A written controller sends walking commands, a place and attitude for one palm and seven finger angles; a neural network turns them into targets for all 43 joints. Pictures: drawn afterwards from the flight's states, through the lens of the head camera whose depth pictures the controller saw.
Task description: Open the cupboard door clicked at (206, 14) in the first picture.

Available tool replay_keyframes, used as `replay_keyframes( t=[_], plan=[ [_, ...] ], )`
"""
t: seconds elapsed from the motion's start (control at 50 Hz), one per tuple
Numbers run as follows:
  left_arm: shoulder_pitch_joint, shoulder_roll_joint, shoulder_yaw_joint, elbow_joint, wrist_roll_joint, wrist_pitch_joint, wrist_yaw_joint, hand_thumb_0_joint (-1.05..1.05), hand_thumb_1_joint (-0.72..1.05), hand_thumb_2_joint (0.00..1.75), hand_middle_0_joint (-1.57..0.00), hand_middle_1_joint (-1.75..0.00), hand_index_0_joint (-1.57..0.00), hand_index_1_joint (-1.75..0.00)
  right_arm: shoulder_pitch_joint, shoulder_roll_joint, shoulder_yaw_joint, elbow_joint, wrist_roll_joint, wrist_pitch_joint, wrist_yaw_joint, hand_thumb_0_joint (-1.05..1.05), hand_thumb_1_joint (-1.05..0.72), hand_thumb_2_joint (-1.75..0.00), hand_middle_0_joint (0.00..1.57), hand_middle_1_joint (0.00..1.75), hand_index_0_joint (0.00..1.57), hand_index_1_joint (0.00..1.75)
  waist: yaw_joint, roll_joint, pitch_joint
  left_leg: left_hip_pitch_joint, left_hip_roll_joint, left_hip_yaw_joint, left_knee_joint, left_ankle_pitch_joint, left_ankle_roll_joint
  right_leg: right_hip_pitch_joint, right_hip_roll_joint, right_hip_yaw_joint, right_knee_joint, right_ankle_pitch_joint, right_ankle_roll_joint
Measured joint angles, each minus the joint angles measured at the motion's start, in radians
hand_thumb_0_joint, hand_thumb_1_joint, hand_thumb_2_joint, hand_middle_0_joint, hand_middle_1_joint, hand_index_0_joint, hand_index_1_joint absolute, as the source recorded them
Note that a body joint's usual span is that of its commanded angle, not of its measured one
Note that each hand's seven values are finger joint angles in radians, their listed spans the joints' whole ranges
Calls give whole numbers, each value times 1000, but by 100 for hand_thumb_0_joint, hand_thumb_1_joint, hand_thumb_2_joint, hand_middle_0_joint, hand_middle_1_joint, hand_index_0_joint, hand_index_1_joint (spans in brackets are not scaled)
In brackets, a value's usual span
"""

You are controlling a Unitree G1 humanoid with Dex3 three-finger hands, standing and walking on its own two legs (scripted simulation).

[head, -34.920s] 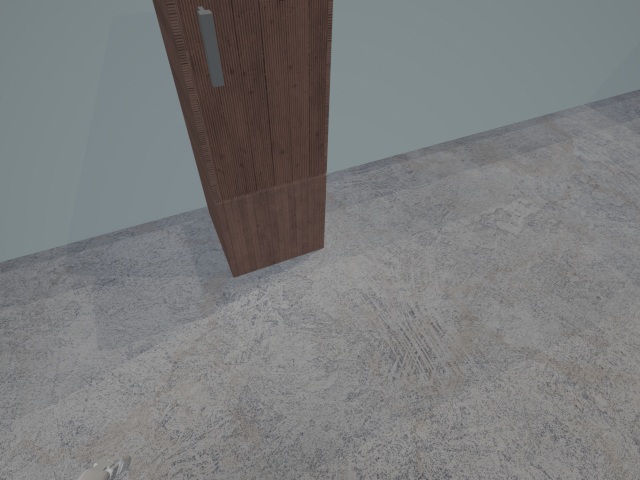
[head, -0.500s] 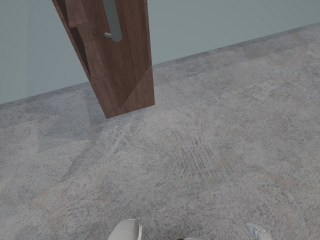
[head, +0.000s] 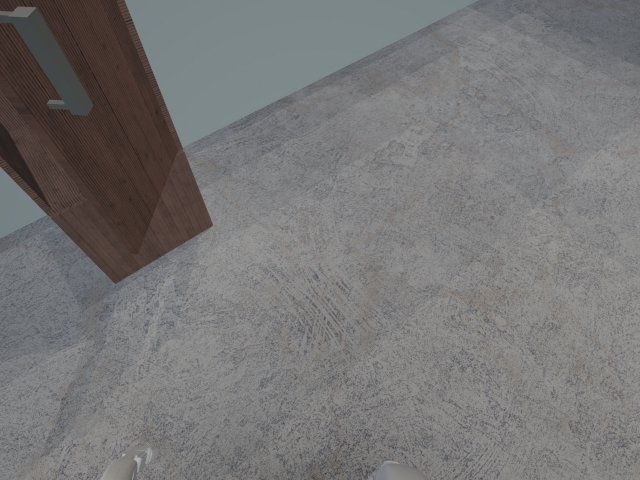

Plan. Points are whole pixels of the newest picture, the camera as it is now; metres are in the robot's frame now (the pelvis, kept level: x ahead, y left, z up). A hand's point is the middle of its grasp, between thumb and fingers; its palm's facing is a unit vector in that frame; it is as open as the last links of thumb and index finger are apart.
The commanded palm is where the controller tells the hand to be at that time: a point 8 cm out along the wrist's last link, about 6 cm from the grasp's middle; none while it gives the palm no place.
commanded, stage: walk to a spot facing it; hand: left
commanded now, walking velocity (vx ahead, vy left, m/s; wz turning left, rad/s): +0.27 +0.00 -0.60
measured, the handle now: (42, 65) +0.62 +0.44 +0.12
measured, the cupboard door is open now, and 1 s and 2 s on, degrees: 46 46 46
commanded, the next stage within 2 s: turn to face it in 1.84 s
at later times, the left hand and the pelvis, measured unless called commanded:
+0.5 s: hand (209, 426) +0.19 +0.18 -0.18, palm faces -0.22 -0.96 -0.17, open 7.4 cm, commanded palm none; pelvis +0.13 +0.00 -0.01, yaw -17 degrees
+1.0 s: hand (366, 233) +0.55 -0.06 -0.17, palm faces -0.55 -0.82 -0.18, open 7.3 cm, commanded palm none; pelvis +0.32 -0.13 -0.02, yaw -30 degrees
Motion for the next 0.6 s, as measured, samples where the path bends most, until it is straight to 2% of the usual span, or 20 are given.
replay_keyframes(
  t=[0.04,0.06,0.1,0.16,0.2,0.28,0.4,0.44,0.46,0.5,0.54,0.6],
  plan=[
    [0,1,-6,-7,2,-17,0,1,91,90,-19,-30,-20,-29,24,-16,-8,5,8,6,6,1,-91,-89,21,30,20,30,-8,8,-12,-33,18,17,95,-45,-12,66,4,-6,-139,108,-33],
    [-5,-8,-8,-5,3,-29,7,1,91,90,-19,-30,-20,-29,18,-29,-14,16,12,18,8,1,-91,-89,21,30,20,30,-10,25,-5,-69,22,-11,197,-120,-13,58,16,-1,-117,102,-50],
    [-4,-26,-16,-5,0,-41,22,1,91,90,-19,-30,-20,-29,3,-46,-20,35,17,41,9,1,-91,-90,21,30,20,30,-18,38,6,-152,-12,-87,409,-200,-7,65,27,10,-97,64,-66],
    [27,-42,-20,-4,1,-46,38,0,91,90,-20,-30,-20,-29,-19,-48,-26,44,15,48,21,1,-91,-90,20,29,20,30,-11,17,-1,-242,-46,-114,546,-141,-13,107,33,50,-161,77,-70],
    [52,-49,-24,6,2,-52,38,0,91,90,-20,-30,-20,-29,-37,-42,-28,33,12,40,31,1,-91,-90,20,29,20,30,-8,-1,-9,-276,-55,-119,534,-84,-21,134,37,81,-212,101,-72],
    [101,-62,-31,34,5,-62,27,0,91,90,-20,-30,-20,-29,-70,-28,-30,7,12,17,42,1,-91,-90,20,29,19,30,-2,-21,-27,-294,-70,-132,414,-11,-26,183,50,131,-282,118,-75],
    [158,-66,-22,61,8,-68,18,1,91,90,-20,-30,-21,-30,-102,-4,-23,-10,17,-16,42,1,-91,-90,20,29,19,30,30,-43,-50,-228,-110,-137,181,0,-13,239,66,188,-291,67,-59],
    [179,-61,-15,69,5,-66,18,1,91,90,-20,-30,-21,-30,-101,0,-14,-20,17,-40,37,1,-91,-90,20,29,20,30,34,-50,-63,-159,-123,-125,42,36,-3,237,72,208,-241,19,-47],
    [186,-60,-11,73,0,-62,17,1,91,90,-20,-30,-21,-30,-98,-1,-10,-26,12,-58,32,1,-91,-90,20,29,20,30,31,-45,-71,-142,-118,-125,8,63,22,208,83,205,-163,-17,-51],
    [171,-47,-5,91,-2,-50,16,1,91,90,-20,-30,-21,-29,-93,12,2,-31,0,-78,21,1,-91,-90,21,29,20,30,28,-61,-61,-131,-113,-93,61,52,68,106,80,167,119,-86,-57],
    [151,-35,1,98,6,-46,9,1,91,90,-20,-30,-20,-29,-61,26,12,-33,-6,-85,17,1,-91,-90,21,29,20,30,21,-67,-59,-83,-103,-65,41,30,83,-2,59,107,352,-50,-53],
    [103,-23,6,80,13,-44,-5,1,91,90,-20,-30,-20,-29,5,42,19,-9,-4,-89,9,0,-91,-89,21,29,20,30,17,-68,-57,5,-95,-33,-56,40,72,-135,11,49,499,65,-38]
  ],
)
